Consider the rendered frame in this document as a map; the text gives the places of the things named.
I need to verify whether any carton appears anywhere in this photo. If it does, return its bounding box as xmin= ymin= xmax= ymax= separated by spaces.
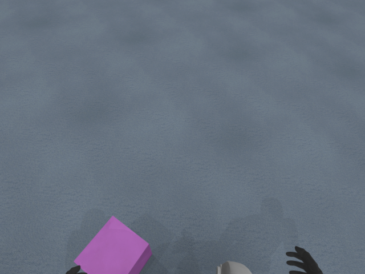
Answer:
xmin=74 ymin=216 xmax=152 ymax=274

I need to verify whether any robot right hand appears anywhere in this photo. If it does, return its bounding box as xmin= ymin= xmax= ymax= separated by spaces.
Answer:
xmin=286 ymin=246 xmax=323 ymax=274

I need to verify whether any right robot thigh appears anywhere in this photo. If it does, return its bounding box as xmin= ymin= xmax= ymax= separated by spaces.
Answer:
xmin=216 ymin=261 xmax=252 ymax=274

